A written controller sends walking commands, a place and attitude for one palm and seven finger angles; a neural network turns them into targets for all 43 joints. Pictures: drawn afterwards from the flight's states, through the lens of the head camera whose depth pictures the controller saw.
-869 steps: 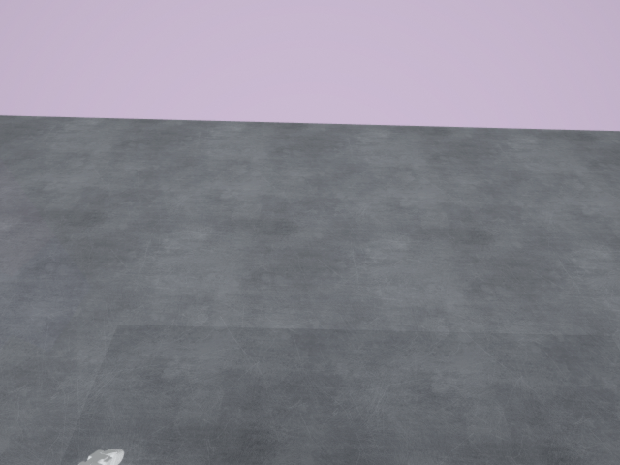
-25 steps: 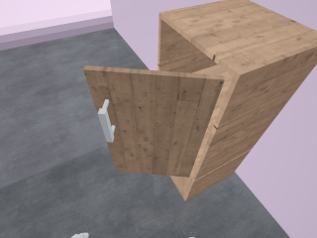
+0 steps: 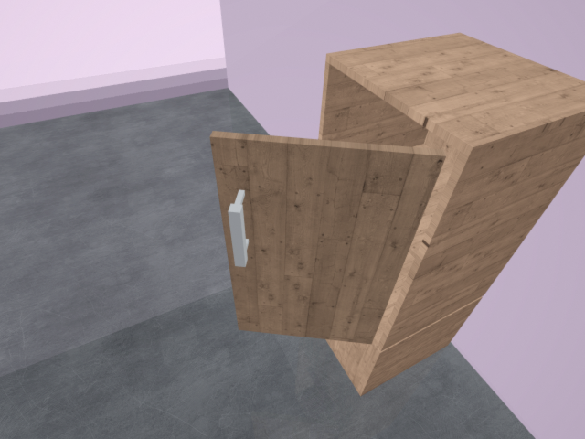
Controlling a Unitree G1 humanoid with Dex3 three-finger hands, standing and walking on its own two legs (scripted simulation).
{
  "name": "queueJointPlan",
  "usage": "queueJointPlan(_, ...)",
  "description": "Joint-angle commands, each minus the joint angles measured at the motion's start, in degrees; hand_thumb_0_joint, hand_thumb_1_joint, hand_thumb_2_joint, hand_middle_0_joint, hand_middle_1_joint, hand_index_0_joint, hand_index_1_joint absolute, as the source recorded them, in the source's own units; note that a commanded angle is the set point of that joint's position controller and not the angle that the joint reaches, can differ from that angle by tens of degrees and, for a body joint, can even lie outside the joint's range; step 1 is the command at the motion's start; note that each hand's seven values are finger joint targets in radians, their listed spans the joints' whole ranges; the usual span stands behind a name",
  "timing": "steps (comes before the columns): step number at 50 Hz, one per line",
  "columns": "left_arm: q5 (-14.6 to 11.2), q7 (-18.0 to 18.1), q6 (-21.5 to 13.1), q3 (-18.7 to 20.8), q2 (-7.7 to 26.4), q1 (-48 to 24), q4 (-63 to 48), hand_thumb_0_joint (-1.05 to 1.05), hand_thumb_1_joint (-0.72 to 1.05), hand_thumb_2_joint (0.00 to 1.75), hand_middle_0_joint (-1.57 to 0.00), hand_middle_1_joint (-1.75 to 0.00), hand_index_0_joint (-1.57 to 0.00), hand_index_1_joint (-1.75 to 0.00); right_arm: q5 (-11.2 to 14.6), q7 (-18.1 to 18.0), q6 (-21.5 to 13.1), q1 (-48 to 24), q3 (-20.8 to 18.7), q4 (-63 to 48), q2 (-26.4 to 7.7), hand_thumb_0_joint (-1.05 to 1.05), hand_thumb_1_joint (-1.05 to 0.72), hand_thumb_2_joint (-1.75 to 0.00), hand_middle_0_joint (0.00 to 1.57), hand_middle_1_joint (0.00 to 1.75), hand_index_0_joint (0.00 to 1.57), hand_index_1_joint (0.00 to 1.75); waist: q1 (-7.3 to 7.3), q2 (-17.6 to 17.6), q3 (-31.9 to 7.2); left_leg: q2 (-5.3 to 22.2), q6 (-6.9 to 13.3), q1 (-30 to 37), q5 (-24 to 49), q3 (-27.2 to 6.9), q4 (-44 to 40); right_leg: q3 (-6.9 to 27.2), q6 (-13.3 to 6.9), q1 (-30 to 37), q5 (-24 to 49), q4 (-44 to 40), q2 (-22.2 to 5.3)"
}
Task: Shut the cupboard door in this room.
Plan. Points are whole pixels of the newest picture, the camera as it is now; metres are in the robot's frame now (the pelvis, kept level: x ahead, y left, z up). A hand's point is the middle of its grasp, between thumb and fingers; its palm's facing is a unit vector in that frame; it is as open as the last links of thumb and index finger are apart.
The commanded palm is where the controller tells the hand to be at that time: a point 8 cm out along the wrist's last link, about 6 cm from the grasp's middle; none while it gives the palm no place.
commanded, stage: come to a stop and stand still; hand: left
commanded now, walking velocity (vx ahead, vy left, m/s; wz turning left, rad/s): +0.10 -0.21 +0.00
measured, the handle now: (240, 229) +0.46 +0.12 +0.02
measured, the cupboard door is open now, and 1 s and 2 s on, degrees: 57 57 57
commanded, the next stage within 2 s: look again from close up in 0.30 s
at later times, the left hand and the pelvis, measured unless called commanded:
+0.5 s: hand out of the picture +0.00 +0.17 -0.16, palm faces +0.02 -0.99 -0.17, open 7.3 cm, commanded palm none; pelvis +0.00 +0.01 +0.01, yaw -1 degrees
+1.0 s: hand out of the picture +0.00 +0.17 -0.16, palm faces +0.03 -0.98 -0.17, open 7.3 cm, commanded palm none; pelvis +0.00 +0.01 +0.02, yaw +0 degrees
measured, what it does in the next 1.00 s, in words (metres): steps on the spot: right foot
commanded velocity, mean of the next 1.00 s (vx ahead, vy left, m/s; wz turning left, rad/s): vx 0.01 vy -0.03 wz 0.00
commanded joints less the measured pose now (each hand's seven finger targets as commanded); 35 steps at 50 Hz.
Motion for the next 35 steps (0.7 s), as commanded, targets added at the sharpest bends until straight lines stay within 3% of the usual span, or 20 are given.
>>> queueJointPlan(1,0.3,-1.4,-1.8,1.0,3.0,1.2,-6.9,0.0,0.9,0.9,-0.2,-0.3,-0.2,-0.3,-0.5,-1.0,-0.8,0.1,-3.4,-4.4,-12.6,0.0,-0.9,-0.9,0.2,0.3,0.2,0.3,-0.67,5.9,8.7,15.3,6.4,-7.0,-8.6,-18.3,-22.0,-1.1,-1.1,-2.1,-0.6,-6.9,1.0)
queueJointPlan(3,0.3,-1.6,-2.1,1.1,2.9,3.7,-7.0,0.0,0.9,0.9,-0.2,-0.3,-0.2,-0.3,-0.2,-1.1,-0.8,1.4,-3.5,-4.2,-12.6,0.0,-0.9,-0.9,0.2,0.3,0.2,0.3,-0.53,4.5,5.2,15.0,5.7,-5.8,-8.6,-17.8,-20.0,-1.3,-1.5,2.9,2.6,-14.4,1.9)
queueJointPlan(5,0.3,-1.5,-2.7,1.1,3.1,6.2,-6.5,0.0,0.9,0.9,-0.2,-0.3,-0.2,-0.3,0.4,-1.1,-0.8,1.2,-3.0,-4.2,-11.1,0.0,-0.9,-0.9,0.2,0.3,0.2,0.3,0.15,2.2,4.1,11.7,3.5,-7.3,-8.8,-14.3,-16.6,0.6,-2.5,8.0,6.4,-22.9,1.6)
queueJointPlan(6,0.3,-1.2,-3.1,1.1,3.7,6.6,-6.6,0.0,0.9,0.9,-0.2,-0.3,-0.2,-0.3,0.6,-1.0,-1.0,1.5,-2.5,-4.2,-9.1,0.0,-0.9,-0.9,0.2,0.3,0.2,0.3,0.06,0.6,3.9,9.0,2.5,-8.8,-7.7,-12.3,-14.8,3.8,-3.8,10.0,6.3,-25.6,-0.1)
queueJointPlan(7,0.4,-1.0,-3.4,1.0,4.8,7.2,-6.6,0.0,0.9,0.9,-0.2,-0.3,-0.2,-0.3,0.8,-0.8,-1.1,1.2,-1.9,-4.6,-7.6,0.0,-0.9,-0.9,0.2,0.3,0.2,0.3,0.17,-3.0,3.4,5.1,1.2,-9.8,-10.3,-8.4,-11.2,9.9,-5.8,8.6,0.5,-28.1,-3.5)
queueJointPlan(8,0.3,-0.7,-3.8,1.2,6.3,6.7,-6.4,0.0,0.9,0.9,-0.2,-0.3,-0.2,-0.3,0.9,-0.8,-0.9,1.4,-1.4,-4.3,-6.3,0.0,-0.9,-0.9,0.2,0.3,0.2,0.3,-0.33,-10.2,3.4,0.8,-0.1,-10.1,-9.2,-2.9,-4.2,15.9,-7.9,7.4,-7.4,-33.1,-7.0)
queueJointPlan(9,0.0,-0.4,-4.2,1.3,7.0,6.5,-6.4,0.0,0.9,0.9,-0.2,-0.3,-0.2,-0.3,1.0,-0.6,-0.8,2.3,-1.2,-3.6,-5.5,0.0,-0.9,-0.9,0.2,0.3,0.2,0.3,-0.41,-14.2,3.4,-1.4,-0.9,-9.6,-6.7,-1.3,2.6,21.3,-10.6,6.1,-11.7,-37.6,-10.7)
queueJointPlan(10,-0.2,0.1,-4.3,1.4,6.7,5.7,-6.5,0.0,0.9,0.9,-0.2,-0.3,-0.2,-0.3,1.1,-0.5,-0.8,2.5,-1.2,-3.0,-5.4,0.0,-0.9,-0.9,0.2,0.3,0.2,0.3,-0.56,-11.4,4.3,-1.1,-1.0,-9.1,-6.3,-2.8,6.9,21.8,-12.4,4.9,-9.2,-38.4,-11.8)
queueJointPlan(12,-0.3,0.6,-4.6,1.3,6.4,3.7,-6.4,0.0,0.9,0.9,-0.2,-0.3,-0.2,-0.3,1.3,-0.3,-1.1,4.8,-0.8,-1.3,-4.0,0.0,-0.9,-0.9,0.2,0.3,0.2,0.3,-2.33,-5.1,3.3,-0.4,-1.2,-5.3,-3.7,-3.2,2.5,16.9,-12.4,4.4,-0.9,-35.1,-10.6)
queueJointPlan(14,-0.6,0.4,-4.7,0.6,5.4,2.7,-5.1,0.0,0.9,0.9,-0.2,-0.3,-0.2,-0.3,1.3,-0.3,-1.6,7.3,-0.1,1.1,-2.5,0.0,-0.9,-0.9,0.2,0.3,0.2,0.3,-2.94,-3.2,3.9,-0.3,-1.3,2.3,2.5,-3.5,-10.9,11.4,-8.3,1.0,-1.2,-30.7,-6.9)
queueJointPlan(15,-0.8,0.2,-4.7,0.2,4.0,3.4,-4.4,0.0,0.9,0.9,-0.2,-0.3,-0.2,-0.3,1.1,-0.5,-2.1,7.6,0.1,1.8,-3.3,0.0,-0.9,-0.9,0.2,0.3,0.2,0.3,-2.33,0.4,4.7,1.9,-0.6,3.2,2.7,-7.1,-15.2,8.8,-5.9,0.0,-0.9,-27.6,-3.9)
queueJointPlan(16,-0.8,0.0,-4.9,-0.2,2.9,4.7,-3.8,0.0,0.9,0.9,-0.2,-0.3,-0.2,-0.3,1.0,-0.7,-2.6,7.4,-0.2,2.2,-4.9,0.0,-0.9,-0.9,0.2,0.3,0.2,0.3,-1.53,5.0,4.5,5.9,0.7,1.6,1.8,-12.2,-18.3,5.4,-4.1,1.5,3.2,-24.4,-1.0)
queueJointPlan(17,-0.7,-0.2,-4.4,-0.3,2.6,5.0,-3.1,0.0,0.9,0.9,-0.2,-0.3,-0.2,-0.3,1.1,-0.7,-2.7,5.6,-0.4,2.2,-6.2,0.0,-0.9,-0.9,0.2,0.3,0.2,0.3,-0.4,9.9,5.4,8.7,1.6,-3.7,-3.5,-15.8,-22.3,2.6,-3.0,4.8,4.4,-22.3,-0.1)
queueJointPlan(18,-0.4,-0.2,-4.2,-0.5,2.6,5.1,-2.4,0.0,0.9,0.9,-0.2,-0.3,-0.2,-0.3,1.2,-0.9,-2.6,4.4,-0.4,2.3,-6.5,0.0,-0.9,-0.9,0.2,0.3,0.2,0.3,0.33,10.0,7.4,9.2,2.1,-6.9,-4.8,-16.8,-24.0,1.6,-2.6,6.9,6.6,-21.3,0.1)
queueJointPlan(19,-0.3,-0.2,-4.4,-0.7,2.1,5.9,-1.5,0.0,0.9,0.9,-0.2,-0.3,-0.2,-0.3,1.3,-1.1,-2.8,3.9,-0.3,2.5,-6.1,0.0,-0.9,-0.9,0.2,0.3,0.2,0.3,0.97,7.2,7.4,8.8,2.3,-7.5,-2.5,-16.1,-23.3,1.8,-2.5,8.7,9.1,-22.0,-0.3)
queueJointPlan(20,-0.4,-0.1,-4.7,-1.0,1.7,6.5,-0.6,0.0,0.9,0.9,-0.2,-0.3,-0.2,-0.3,1.4,-1.1,-3.0,4.1,0.0,2.8,-5.6,0.0,-0.9,-0.9,0.2,0.3,0.2,0.3,1.23,3.6,6.3,7.9,2.0,-7.2,0.9,-14.7,-22.0,2.7,-2.7,10.7,11.5,-23.2,-0.9)
queueJointPlan(22,-0.8,0.1,-5.3,-1.3,1.4,6.8,0.7,0.0,0.9,0.9,-0.2,-0.3,-0.2,-0.3,1.7,-1.1,-3.6,4.9,0.4,4.1,-4.5,0.0,-0.9,-0.9,0.2,0.3,0.2,0.3,1.19,0.5,3.2,6.2,1.2,-4.9,7.6,-11.8,-19.6,3.9,-2.9,13.8,15.7,-24.9,-2.4)
queueJointPlan(27,-1.2,0.6,-5.8,-1.9,1.3,5.9,2.7,0.0,0.9,0.9,-0.2,-0.3,-0.2,-0.3,1.9,-1.1,-3.6,6.2,1.0,6.9,-2.9,0.0,-0.9,-0.9,0.2,0.3,0.2,0.3,0.3,-0.6,2.6,4.5,0.0,-1.3,12.0,-8.8,-17.4,5.5,-3.3,14.0,19.0,-26.9,-4.2)
queueJointPlan(35,-1.3,1.0,-5.9,-2.2,1.1,4.9,4.1,0.0,0.9,0.9,-0.2,-0.3,-0.2,-0.3,2.0,-1.0,-3.2,5.8,1.3,9.6,-2.2,0.0,-0.9,-0.9,0.2,0.3,0.2,0.3,0.0,-1.6,4.4,4.5,-0.4,0.0,12.3,-8.5,-18.7,5.6,-2.9,13.4,18.7,-28.3,-4.7)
